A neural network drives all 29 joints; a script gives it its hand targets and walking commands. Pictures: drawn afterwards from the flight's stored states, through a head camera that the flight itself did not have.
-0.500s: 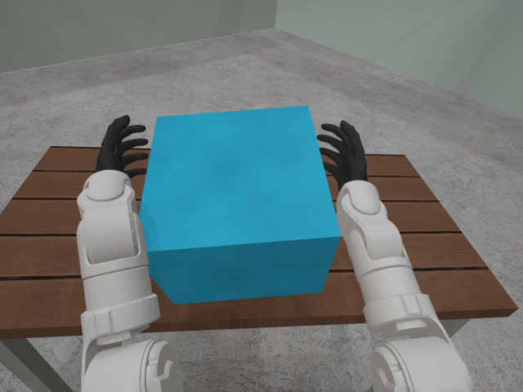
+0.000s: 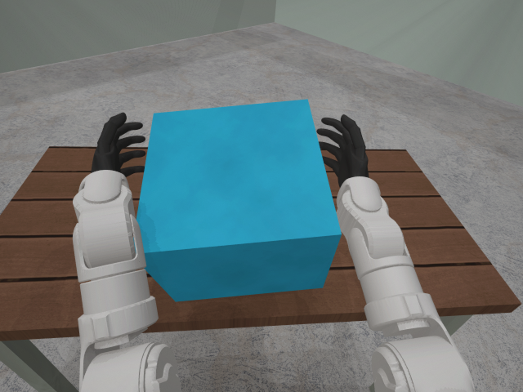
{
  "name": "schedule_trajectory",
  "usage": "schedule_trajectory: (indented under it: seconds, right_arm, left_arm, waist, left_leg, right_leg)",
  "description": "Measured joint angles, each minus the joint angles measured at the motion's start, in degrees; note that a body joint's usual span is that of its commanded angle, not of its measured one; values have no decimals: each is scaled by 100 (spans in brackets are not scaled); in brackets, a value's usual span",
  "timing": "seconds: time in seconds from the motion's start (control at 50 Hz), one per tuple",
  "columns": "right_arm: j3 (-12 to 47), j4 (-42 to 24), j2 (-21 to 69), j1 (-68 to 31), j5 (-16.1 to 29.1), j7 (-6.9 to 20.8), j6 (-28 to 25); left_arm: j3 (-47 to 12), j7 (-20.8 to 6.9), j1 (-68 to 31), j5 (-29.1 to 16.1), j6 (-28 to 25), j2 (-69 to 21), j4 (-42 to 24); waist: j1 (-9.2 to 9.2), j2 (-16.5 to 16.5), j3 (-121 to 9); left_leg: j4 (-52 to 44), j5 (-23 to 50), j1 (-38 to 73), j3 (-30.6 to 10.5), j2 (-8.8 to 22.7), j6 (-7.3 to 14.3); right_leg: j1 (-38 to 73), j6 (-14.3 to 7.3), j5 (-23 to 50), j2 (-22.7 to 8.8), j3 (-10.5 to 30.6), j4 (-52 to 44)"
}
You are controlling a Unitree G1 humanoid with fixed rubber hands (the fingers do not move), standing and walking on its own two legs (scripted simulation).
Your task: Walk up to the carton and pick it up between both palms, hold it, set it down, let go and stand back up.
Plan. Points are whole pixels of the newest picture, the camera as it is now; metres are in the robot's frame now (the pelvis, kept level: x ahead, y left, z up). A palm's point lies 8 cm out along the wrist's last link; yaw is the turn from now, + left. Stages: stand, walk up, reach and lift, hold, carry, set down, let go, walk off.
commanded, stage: hold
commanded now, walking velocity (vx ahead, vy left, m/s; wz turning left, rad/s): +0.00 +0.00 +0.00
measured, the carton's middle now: (240, 202) +0.38 +0.00 +0.12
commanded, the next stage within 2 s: none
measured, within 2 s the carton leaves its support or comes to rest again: neither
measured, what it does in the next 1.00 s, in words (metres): stands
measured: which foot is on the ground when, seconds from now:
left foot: down 0.00-1.00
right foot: down 0.00-1.00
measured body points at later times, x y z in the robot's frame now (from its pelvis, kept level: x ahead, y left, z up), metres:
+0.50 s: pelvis +0.00 +0.00 +0.00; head -0.04 +0.03 +0.45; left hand +0.37 +0.18 +0.20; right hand +0.36 -0.16 +0.20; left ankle +0.02 +0.12 -0.75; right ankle +0.03 -0.11 -0.75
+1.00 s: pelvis +0.00 +0.00 +0.00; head -0.03 +0.04 +0.45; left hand +0.38 +0.18 +0.20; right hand +0.37 -0.15 +0.20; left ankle +0.02 +0.12 -0.75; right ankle +0.03 -0.11 -0.75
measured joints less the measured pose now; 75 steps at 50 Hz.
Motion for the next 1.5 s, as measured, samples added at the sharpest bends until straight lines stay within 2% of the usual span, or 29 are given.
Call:
schedule_trajectory:
  seconds: [0.28, 0.44, 0.54, 0.78, 0.92, 1.14, 1.34, 1.5]
  right_arm:
    - [-76, 147, 39, -34, -150, -11, 33]
    - [-18, 24, 48, 2, -48, -38, -53]
    - [-43, 95, 50, 32, -126, -30, -2]
    - [-341, 434, 56, -235, -298, 137, -82]
    - [-291, 434, 130, -235, -288, 58, -61]
    - [101, -128, -30, 204, 140, -71, -61]
    - [71, -181, -37, 181, 73, -53, 1]
    - [-141, 231, 42, -80, -209, 44, 45]
  left_arm:
    - [96, -63, -159, 59, -37, 5, 323]
    - [27, -54, -59, -7, -42, 54, 89]
    - [62, -82, -108, 54, -19, 17, 241]
    - [85, 53, -370, 58, -64, -2, 554]
    - [125, -61, -339, 80, -90, 94, 586]
    - [-128, 18, 171, -86, -35, 41, -58]
    - [-95, 12, 78, -55, 60, 0, -92]
    - [61, -11, -193, 39, 46, 15, 358]
  waist:
    - [30, -17, 11]
    - [-2, -40, 14]
    - [-27, -66, 39]
    - [113, -51, -85]
    - [38, -87, -58]
    - [-68, -43, -31]
    - [-21, -45, 35]
    - [41, -17, 30]
  left_leg:
    - [-50, 41, 18, 9, 3, -14]
    - [-26, 41, -8, 20, 13, -18]
    - [-34, 64, 19, 10, -17, 4]
    - [-58, 112, -156, 29, -38, 19]
    - [-70, 63, -52, 0, -33, 11]
    - [21, -76, 68, 31, -9, 19]
    - [-20, -1, 76, 52, 1, 6]
    - [-69, 116, -50, 24, -18, -2]
  right_leg:
    - [-24, -23, -16, 1, 0, 47]
    - [-32, -23, 8, 11, 8, 27]
    - [-11, -9, 7, -20, -5, 53]
    - [-218, -6, 18, -44, 5, 99]
    - [-82, -2, -26, -35, -27, 49]
    - [89, 25, -79, -9, 6, 5]
    - [69, -1, -28, 2, 25, 11]
    - [-95, -27, 9, -20, -7, 80]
